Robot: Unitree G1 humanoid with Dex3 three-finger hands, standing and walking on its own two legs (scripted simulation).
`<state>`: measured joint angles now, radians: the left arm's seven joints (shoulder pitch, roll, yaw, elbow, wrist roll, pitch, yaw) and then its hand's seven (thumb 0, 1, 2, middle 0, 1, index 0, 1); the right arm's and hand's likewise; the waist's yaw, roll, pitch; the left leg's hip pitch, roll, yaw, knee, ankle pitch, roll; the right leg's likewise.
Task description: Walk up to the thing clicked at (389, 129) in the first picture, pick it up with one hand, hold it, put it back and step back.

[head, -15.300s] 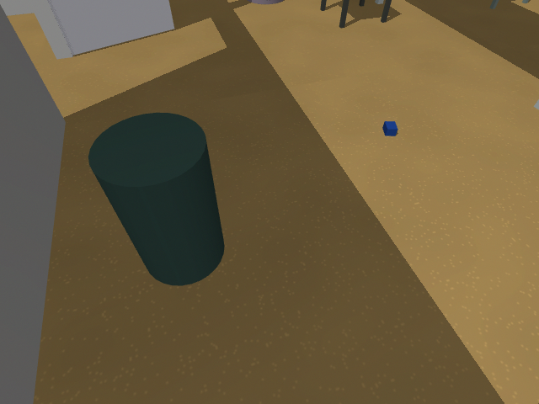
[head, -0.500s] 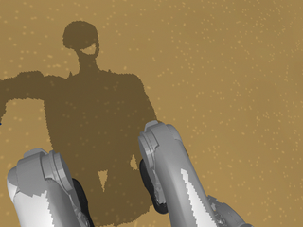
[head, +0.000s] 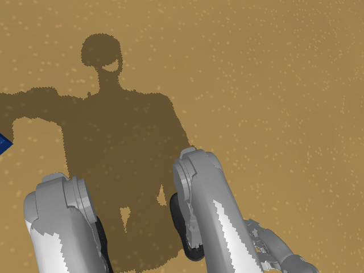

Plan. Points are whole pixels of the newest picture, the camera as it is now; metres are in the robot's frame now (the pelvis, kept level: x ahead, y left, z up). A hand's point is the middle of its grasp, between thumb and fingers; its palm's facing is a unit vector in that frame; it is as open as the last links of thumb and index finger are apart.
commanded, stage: rest palm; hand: left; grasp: from above
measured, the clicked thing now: out of the picture +0.43 +0.39 -0.30
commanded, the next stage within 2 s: close in 1.42 s
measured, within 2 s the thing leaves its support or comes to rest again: neither
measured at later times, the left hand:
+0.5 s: hand out of the picture +0.43 +0.36 -0.24, palm faces -0.22 -0.37 -0.90, open 14.5 cm
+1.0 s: hand out of the picture +0.43 +0.37 -0.27, palm faces -0.23 -0.37 -0.90, open 14.4 cm
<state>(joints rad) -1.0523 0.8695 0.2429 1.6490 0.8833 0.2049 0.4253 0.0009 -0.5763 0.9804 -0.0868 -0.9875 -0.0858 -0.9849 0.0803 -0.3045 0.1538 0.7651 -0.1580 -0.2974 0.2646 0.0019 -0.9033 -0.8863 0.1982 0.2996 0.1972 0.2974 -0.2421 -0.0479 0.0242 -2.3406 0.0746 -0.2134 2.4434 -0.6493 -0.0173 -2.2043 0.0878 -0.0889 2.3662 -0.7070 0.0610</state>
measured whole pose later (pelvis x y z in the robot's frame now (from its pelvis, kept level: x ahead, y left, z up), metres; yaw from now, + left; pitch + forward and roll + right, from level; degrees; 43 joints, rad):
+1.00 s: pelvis +0.00 +0.01 -0.01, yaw -4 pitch +24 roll -15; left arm -1.11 1.07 0.31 1.80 0.93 0.05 0.67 0.00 -0.58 1.00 -0.09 -0.99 -0.07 -1.01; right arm 0.07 -0.35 0.32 0.74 -0.25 -0.39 0.33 0.00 -0.91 -0.90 0.20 0.30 0.20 0.30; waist -0.34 -0.19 0.24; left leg -2.32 0.07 -0.31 2.54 -0.68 -0.01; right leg -2.14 0.12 -0.16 2.38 -0.71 0.08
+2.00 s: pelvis -0.01 +0.01 +0.00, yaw -5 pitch +23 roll -16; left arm -1.12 1.12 0.30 1.80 0.89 0.09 0.65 0.00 -0.51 0.97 -0.10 -1.00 -0.09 -1.01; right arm 0.08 -0.36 0.35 0.70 -0.24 -0.39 0.33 0.00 -0.90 -0.90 0.20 0.30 0.20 0.30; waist -0.35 -0.20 0.26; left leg -2.31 0.08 -0.33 2.52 -0.67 0.00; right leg -2.11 0.12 -0.18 2.34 -0.68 0.08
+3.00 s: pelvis -0.01 +0.01 +0.00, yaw -5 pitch +23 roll -16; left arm -1.11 1.12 0.30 1.80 0.88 0.10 0.65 0.00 -0.10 0.74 -0.38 -0.82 -0.40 -0.80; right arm 0.08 -0.36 0.36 0.70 -0.24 -0.40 0.33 0.00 -0.90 -0.89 0.20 0.30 0.20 0.30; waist -0.36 -0.20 0.28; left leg -2.30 0.08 -0.33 2.51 -0.67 0.00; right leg -2.11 0.12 -0.18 2.34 -0.67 0.09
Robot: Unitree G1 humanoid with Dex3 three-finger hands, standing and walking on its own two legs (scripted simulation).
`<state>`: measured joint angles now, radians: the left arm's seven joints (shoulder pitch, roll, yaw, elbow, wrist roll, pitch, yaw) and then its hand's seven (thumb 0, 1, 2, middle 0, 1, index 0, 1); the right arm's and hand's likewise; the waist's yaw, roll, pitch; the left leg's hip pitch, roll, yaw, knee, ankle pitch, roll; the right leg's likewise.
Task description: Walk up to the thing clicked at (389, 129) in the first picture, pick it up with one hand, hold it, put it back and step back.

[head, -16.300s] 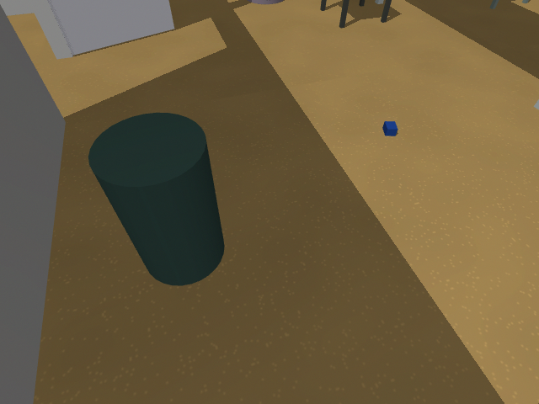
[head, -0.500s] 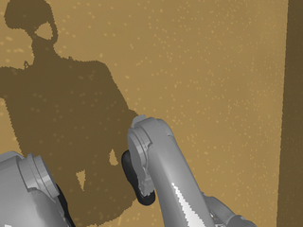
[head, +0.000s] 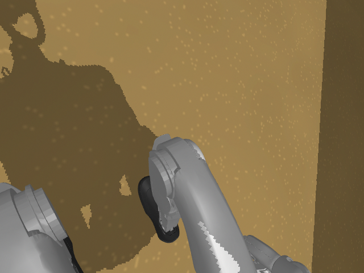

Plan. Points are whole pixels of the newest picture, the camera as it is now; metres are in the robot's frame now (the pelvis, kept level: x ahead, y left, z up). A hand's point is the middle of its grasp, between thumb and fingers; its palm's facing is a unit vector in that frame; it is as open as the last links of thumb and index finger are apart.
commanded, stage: rest palm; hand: left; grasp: from above
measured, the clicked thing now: out of the picture +0.40 +0.41 -0.28
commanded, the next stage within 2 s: close in 0.42 s
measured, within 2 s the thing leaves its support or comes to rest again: neither
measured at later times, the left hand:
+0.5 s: hand out of the picture +0.39 +0.39 -0.26, palm faces -0.20 -0.41 -0.89, open 14.4 cm
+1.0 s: hand out of the picture +0.39 +0.39 -0.25, palm faces -0.22 -0.39 -0.89, open 14.0 cm
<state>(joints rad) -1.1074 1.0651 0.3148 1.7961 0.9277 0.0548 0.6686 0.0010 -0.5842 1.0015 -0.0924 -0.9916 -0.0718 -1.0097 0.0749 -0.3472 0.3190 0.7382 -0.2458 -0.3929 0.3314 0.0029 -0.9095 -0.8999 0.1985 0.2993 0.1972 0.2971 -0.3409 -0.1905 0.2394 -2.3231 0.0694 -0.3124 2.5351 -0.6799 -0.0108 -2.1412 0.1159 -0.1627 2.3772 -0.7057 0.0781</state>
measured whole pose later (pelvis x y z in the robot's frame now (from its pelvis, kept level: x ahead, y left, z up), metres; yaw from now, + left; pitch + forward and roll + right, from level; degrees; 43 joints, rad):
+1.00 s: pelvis -0.01 +0.00 +0.01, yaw -1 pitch +23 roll -16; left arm -1.12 1.12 0.30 1.80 0.89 0.09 0.65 0.00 -0.51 0.97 -0.10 -1.00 -0.09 -1.01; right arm 0.08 -0.36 0.35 0.70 -0.24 -0.39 0.33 0.00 -0.90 -0.90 0.20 0.30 0.20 0.30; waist -0.35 -0.20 0.26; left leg -2.31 0.08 -0.33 2.52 -0.67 0.00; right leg -2.11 0.12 -0.18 2.34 -0.68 0.08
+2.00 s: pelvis -0.01 +0.00 +0.01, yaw -1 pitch +23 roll -16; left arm -1.11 1.12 0.30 1.80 0.88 0.10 0.65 0.00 -0.10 0.74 -0.38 -0.82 -0.40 -0.80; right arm 0.08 -0.36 0.36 0.70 -0.24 -0.40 0.33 0.00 -0.90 -0.89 0.20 0.30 0.20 0.30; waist -0.36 -0.20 0.28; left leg -2.30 0.08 -0.33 2.51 -0.67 0.00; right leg -2.11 0.12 -0.18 2.34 -0.67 0.09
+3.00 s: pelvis -0.01 +0.00 +0.01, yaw -1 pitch +23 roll -16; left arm -1.11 1.14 0.31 1.80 0.89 0.09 0.63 0.00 -0.04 0.51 -0.55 -0.59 -0.66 -0.59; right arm 0.08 -0.36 0.36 0.70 -0.24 -0.39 0.32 0.00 -0.90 -0.89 0.20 0.30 0.20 0.30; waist -0.35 -0.20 0.27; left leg -2.30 0.08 -0.32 2.52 -0.67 0.00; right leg -2.11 0.12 -0.18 2.34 -0.68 0.09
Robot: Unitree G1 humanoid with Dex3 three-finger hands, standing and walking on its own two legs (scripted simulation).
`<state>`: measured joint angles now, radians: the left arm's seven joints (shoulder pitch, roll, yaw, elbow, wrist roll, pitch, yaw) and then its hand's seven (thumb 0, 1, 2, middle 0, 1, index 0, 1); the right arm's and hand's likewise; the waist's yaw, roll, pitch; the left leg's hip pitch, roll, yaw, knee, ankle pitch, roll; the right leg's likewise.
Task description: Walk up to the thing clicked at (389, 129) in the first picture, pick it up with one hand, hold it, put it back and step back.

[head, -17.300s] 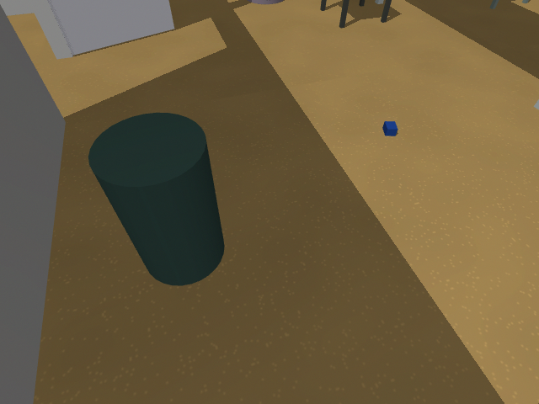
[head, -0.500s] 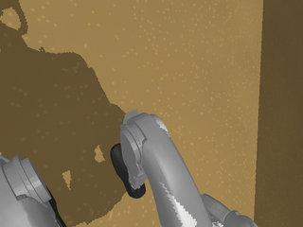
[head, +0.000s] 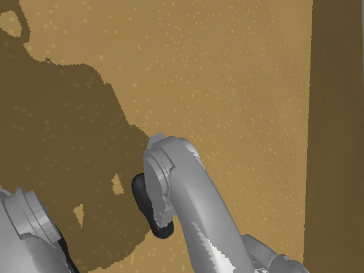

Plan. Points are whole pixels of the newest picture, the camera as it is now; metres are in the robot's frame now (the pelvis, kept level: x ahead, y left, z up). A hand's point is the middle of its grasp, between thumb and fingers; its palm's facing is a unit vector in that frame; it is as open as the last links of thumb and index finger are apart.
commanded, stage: close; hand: left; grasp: from above
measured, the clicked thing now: out of the picture +0.40 +0.41 -0.29
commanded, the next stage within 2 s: settle in 1.92 s
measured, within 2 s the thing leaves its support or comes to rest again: neither
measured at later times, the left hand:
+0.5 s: hand out of the picture +0.39 +0.40 -0.26, palm faces -0.21 -0.40 -0.89, open 13.3 cm
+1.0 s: hand out of the picture +0.39 +0.40 -0.26, palm faces -0.21 -0.40 -0.89, open 11.4 cm
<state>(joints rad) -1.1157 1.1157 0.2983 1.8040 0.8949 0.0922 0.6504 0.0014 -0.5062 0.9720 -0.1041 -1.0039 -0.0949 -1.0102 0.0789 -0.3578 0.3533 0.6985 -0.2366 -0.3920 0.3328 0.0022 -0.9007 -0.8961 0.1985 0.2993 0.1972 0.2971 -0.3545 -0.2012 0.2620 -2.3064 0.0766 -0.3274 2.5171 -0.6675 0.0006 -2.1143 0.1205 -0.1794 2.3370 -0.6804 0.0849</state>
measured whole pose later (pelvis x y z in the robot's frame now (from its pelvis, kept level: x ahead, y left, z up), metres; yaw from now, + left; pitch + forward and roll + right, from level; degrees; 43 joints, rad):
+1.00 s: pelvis +0.00 +0.00 +0.00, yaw +0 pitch +23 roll -16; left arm -1.11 1.12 0.30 1.80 0.88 0.10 0.65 0.00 -0.10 0.74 -0.38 -0.82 -0.40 -0.80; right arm 0.08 -0.36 0.36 0.70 -0.24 -0.40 0.33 0.00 -0.90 -0.89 0.20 0.30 0.20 0.30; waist -0.36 -0.20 0.28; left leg -2.30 0.08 -0.33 2.51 -0.67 0.00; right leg -2.11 0.12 -0.18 2.34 -0.67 0.09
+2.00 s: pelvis +0.00 +0.00 +0.00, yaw +0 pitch +23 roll -16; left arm -1.11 1.14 0.31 1.80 0.89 0.09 0.63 0.00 -0.04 0.51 -0.55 -0.59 -0.66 -0.59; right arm 0.08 -0.36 0.36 0.70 -0.24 -0.39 0.32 0.00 -0.90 -0.89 0.20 0.30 0.20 0.30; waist -0.35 -0.20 0.27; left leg -2.30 0.08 -0.32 2.52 -0.67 0.00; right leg -2.11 0.12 -0.18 2.34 -0.68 0.09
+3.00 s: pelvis +0.01 -0.01 +0.01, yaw +5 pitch +31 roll -9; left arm -0.97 0.82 0.29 1.42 0.84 0.25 0.43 0.00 -0.05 0.53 -0.56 -0.59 -0.67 -0.59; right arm 0.16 -0.32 0.13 0.76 -0.13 -0.28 0.28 0.00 -0.90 -0.89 0.20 0.30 0.20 0.30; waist -0.22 -0.03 0.01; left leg -2.34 0.08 -0.21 2.43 -0.65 -0.02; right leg -2.22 0.08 -0.09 2.35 -0.69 0.06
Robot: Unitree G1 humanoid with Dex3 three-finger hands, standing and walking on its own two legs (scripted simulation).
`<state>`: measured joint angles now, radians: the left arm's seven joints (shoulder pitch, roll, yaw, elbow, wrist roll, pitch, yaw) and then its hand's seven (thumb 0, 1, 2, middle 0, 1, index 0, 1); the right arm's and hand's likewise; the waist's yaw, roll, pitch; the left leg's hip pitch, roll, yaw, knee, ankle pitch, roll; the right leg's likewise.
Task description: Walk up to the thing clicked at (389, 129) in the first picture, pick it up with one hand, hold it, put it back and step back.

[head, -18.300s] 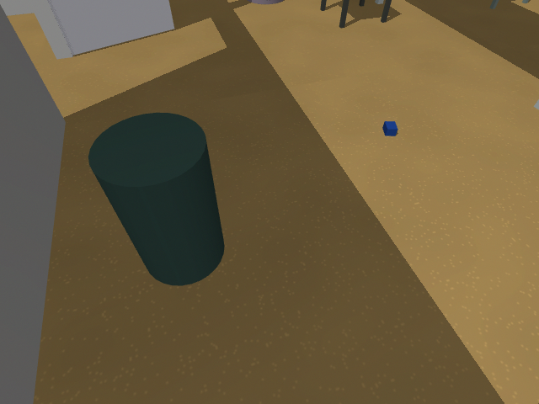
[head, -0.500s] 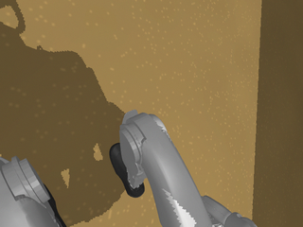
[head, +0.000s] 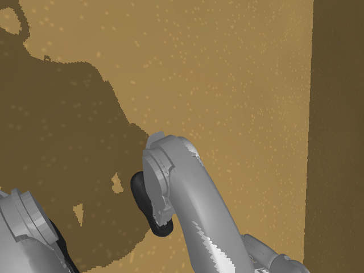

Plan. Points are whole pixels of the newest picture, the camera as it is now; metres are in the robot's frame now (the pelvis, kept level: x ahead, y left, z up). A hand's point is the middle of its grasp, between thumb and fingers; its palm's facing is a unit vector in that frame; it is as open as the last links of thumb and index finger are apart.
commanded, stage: close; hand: left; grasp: from above
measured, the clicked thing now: out of the picture +0.40 +0.41 -0.29
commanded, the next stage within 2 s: settle in 0.92 s
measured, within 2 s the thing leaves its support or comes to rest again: leaves its support in 1.28 s
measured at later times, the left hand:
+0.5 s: hand out of the picture +0.39 +0.40 -0.26, palm faces -0.21 -0.40 -0.89, open 10.5 cm
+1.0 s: hand out of the picture +0.40 +0.41 -0.26, palm faces -0.21 -0.39 -0.89, open 10.3 cm
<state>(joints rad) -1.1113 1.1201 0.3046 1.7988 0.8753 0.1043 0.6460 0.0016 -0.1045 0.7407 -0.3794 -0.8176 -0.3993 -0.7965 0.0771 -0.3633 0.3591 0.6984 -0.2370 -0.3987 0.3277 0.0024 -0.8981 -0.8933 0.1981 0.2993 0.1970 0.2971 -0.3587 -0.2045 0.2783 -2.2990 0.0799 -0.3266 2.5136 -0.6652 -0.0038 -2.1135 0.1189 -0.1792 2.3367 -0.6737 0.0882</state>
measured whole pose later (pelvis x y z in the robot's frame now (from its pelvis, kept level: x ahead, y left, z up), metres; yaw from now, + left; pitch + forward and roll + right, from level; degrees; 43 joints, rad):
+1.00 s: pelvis +0.00 +0.00 +0.00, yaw +0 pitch +23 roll -16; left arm -1.11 1.14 0.31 1.80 0.89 0.09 0.63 0.00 -0.04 0.51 -0.55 -0.59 -0.66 -0.59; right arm 0.08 -0.36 0.36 0.70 -0.24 -0.39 0.32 0.00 -0.90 -0.89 0.20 0.30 0.20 0.30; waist -0.35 -0.20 0.27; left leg -2.30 0.08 -0.32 2.52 -0.67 0.00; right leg -2.11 0.12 -0.18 2.34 -0.68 0.09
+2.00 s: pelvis +0.01 -0.01 +0.01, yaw +5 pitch +31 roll -9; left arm -0.97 0.82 0.29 1.42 0.84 0.25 0.43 0.00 -0.05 0.53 -0.56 -0.59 -0.67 -0.59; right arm 0.16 -0.32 0.13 0.76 -0.13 -0.28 0.28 0.00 -0.90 -0.89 0.20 0.30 0.20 0.30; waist -0.22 -0.03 0.01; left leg -2.34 0.08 -0.21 2.43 -0.65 -0.02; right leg -2.22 0.08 -0.09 2.35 -0.69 0.06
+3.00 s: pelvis +0.04 -0.01 +0.30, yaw +15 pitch +24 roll -3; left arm -0.44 0.39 -0.10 0.76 0.73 0.53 0.21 -0.01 -0.04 0.51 -0.56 -0.56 -0.69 -0.55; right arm 0.16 -0.25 0.01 0.79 0.05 -0.14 -0.06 0.01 -0.90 -0.89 0.20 0.30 0.20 0.30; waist -0.07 0.05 -0.19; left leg -1.34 0.08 -0.06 1.46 -0.53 -0.03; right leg -1.26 0.02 -0.04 1.43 -0.58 0.01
